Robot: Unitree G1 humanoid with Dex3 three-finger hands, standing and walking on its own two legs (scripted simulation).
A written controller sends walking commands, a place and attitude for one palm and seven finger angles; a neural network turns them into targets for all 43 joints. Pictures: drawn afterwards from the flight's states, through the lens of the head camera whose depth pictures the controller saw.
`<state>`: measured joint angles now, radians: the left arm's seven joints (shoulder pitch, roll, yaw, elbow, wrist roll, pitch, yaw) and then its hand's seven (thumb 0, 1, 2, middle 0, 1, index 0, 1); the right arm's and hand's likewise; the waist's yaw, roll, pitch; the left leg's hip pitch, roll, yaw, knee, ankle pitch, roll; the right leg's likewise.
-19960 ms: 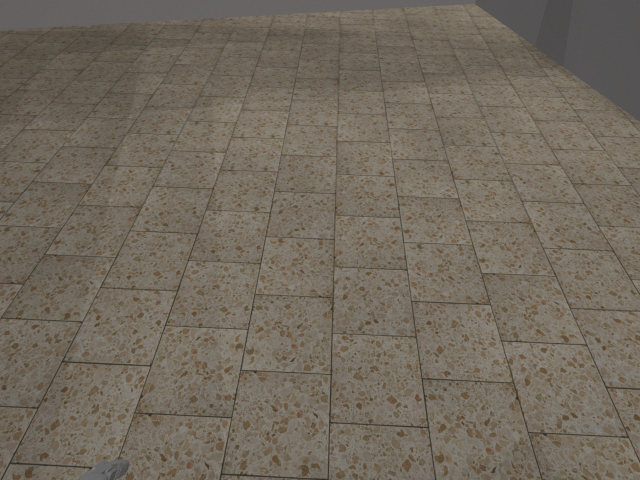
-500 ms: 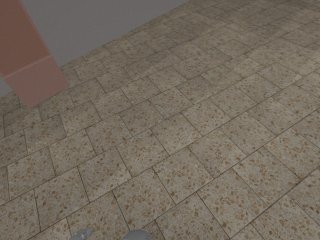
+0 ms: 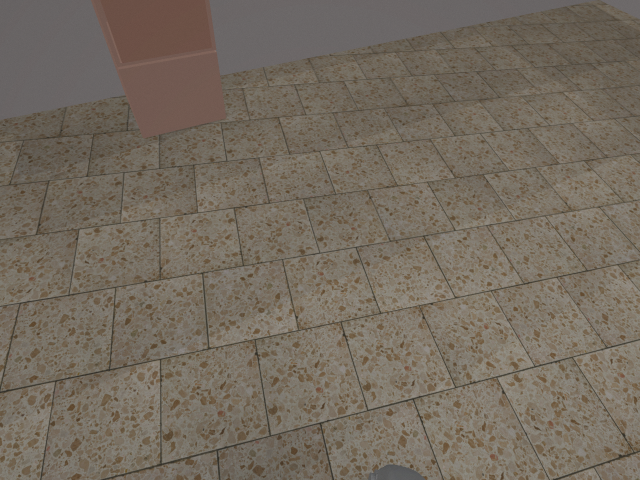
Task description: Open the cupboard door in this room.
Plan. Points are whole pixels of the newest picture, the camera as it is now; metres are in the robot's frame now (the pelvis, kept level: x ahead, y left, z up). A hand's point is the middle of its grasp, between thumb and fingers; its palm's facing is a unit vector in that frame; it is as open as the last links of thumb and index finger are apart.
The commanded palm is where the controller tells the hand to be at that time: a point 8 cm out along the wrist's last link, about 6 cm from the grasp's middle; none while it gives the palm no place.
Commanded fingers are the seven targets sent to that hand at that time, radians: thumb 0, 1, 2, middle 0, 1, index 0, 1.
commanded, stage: turn or walk to find it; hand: left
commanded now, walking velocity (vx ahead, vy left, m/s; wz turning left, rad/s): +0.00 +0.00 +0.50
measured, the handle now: out of the picture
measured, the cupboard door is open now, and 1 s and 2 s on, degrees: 0 0 0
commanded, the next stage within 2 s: stand and wait in 1.36 s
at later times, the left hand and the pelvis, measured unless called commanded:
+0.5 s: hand out of the picture +0.04 +0.15 -0.14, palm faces +0.28 -0.92 -0.26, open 7.3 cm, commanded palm none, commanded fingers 0.00 0.90 0.90 -0.20 -0.30 -0.20 -0.30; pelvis +0.06 -0.04 +0.01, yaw +15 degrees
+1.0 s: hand out of the picture +0.13 +0.24 -0.18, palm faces +0.49 -0.85 -0.18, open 7.3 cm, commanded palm none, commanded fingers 0.00 0.90 0.90 -0.20 -0.30 -0.20 -0.30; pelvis +0.23 +0.09 +0.00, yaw +25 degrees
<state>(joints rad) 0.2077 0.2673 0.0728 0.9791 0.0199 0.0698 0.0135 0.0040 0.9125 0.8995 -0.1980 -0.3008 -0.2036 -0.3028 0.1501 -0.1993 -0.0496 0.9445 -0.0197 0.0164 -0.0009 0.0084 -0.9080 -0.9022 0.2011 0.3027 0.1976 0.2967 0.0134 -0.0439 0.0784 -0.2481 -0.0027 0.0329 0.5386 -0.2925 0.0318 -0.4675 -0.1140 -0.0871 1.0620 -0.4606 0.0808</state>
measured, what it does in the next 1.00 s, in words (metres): walks ahead, turning left: right foot, then left foot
